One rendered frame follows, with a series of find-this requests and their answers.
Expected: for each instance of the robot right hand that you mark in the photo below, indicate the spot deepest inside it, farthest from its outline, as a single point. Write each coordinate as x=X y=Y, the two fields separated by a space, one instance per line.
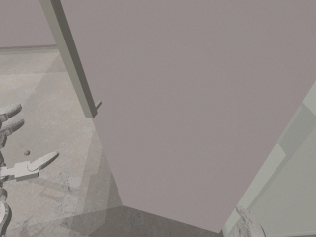
x=251 y=227

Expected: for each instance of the fridge door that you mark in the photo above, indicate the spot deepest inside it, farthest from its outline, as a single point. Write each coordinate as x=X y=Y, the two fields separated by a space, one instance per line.
x=195 y=94

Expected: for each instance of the handle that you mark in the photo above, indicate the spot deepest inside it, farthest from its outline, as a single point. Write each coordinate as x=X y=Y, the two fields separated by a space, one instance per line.
x=58 y=24

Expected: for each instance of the left robot forearm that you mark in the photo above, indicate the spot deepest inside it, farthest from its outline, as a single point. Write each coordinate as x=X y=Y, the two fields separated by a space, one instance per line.
x=5 y=212

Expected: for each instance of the robot left hand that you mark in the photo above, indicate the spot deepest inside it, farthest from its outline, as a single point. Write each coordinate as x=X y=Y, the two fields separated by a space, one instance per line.
x=22 y=170

